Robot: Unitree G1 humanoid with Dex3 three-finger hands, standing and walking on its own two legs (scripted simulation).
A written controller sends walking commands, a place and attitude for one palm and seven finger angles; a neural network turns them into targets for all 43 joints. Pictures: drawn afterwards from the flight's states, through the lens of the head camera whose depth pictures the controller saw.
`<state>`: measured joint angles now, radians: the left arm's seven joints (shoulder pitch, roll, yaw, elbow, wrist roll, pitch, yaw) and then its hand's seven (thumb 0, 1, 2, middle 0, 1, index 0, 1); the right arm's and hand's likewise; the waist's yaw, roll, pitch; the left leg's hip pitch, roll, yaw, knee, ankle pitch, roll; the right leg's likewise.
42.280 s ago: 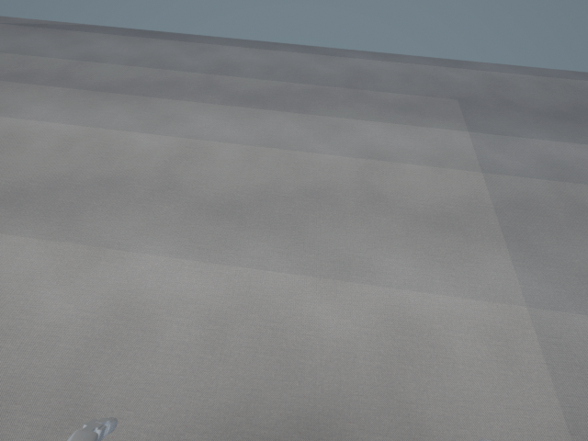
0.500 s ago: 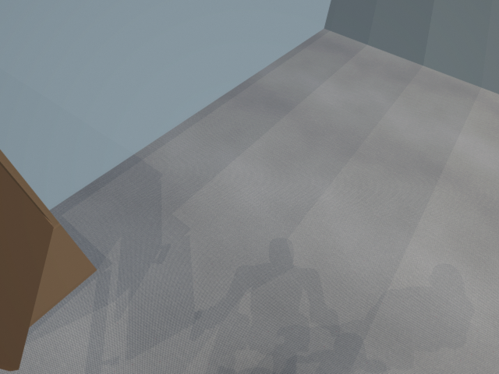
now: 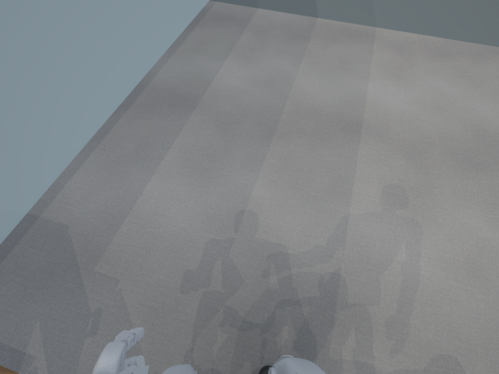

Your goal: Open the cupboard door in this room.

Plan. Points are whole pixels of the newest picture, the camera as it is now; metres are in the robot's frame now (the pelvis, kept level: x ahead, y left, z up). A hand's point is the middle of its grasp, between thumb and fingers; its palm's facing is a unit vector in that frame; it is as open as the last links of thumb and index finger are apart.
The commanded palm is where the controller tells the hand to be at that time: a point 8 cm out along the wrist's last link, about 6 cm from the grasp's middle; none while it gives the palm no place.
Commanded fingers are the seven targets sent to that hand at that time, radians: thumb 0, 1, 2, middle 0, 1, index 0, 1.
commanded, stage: walk to a spot facing it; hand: left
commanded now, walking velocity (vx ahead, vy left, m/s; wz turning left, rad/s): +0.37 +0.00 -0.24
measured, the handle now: out of the picture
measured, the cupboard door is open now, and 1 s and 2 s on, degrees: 48 48 48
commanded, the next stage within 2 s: turn to face it in 0.82 s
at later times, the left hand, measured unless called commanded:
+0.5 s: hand (153, 363) +0.16 +0.18 -0.17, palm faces +0.00 -0.99 -0.14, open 7.4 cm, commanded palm none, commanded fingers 0.00 0.90 0.90 -0.20 -0.30 -0.20 -0.30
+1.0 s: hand (225, 141) +0.69 +0.06 -0.15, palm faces -0.36 -0.90 -0.24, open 7.4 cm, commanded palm none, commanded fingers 0.00 0.90 0.90 -0.20 -0.30 -0.20 -0.30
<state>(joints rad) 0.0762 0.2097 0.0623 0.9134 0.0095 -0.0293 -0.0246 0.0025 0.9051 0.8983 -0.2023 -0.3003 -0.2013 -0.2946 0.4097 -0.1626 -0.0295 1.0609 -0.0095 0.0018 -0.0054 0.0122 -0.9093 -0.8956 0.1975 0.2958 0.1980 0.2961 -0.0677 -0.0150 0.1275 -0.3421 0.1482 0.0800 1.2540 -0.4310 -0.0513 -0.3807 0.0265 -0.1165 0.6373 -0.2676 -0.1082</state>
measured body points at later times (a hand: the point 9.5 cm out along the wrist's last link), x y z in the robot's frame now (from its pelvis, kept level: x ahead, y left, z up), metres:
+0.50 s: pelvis +0.26 +0.02 +0.00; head +0.29 +0.03 +0.45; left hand +0.16 +0.23 -0.15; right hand +0.40 -0.22 -0.12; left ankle +0.34 +0.10 -0.73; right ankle +0.07 -0.05 -0.69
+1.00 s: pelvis +0.49 -0.07 -0.01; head +0.53 -0.10 +0.44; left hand +0.71 +0.11 -0.14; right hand +0.29 -0.23 -0.14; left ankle +0.35 +0.10 -0.68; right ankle +0.54 -0.17 -0.72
